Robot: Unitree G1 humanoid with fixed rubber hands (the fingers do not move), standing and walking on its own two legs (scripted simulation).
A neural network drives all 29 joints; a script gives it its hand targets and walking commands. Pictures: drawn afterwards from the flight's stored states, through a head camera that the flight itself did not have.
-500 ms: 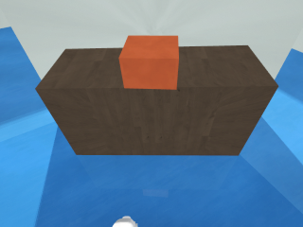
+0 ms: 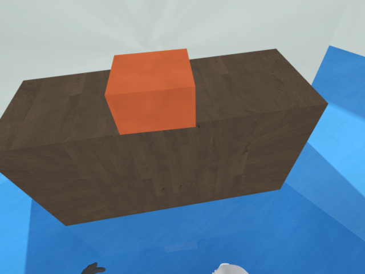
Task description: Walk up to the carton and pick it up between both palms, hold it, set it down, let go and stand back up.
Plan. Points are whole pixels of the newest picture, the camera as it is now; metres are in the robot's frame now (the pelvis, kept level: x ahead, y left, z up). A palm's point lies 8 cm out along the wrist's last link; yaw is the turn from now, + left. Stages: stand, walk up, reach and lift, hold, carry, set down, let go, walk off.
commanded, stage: walk up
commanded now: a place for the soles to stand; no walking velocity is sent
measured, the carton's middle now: (154, 90) +0.71 +0.09 +0.01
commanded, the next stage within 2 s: none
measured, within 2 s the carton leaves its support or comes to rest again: neither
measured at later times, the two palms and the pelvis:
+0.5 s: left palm out of the picture +0.14 +0.35 -0.13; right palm (243, 223) +0.26 -0.14 -0.10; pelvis +0.14 +0.09 +0.00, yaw +3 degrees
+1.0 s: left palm (69, 211) +0.31 +0.32 -0.09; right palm (250, 218) +0.27 -0.16 -0.10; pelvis +0.19 +0.08 +0.02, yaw -2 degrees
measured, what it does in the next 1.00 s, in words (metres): walks ahead: left foot, then right foot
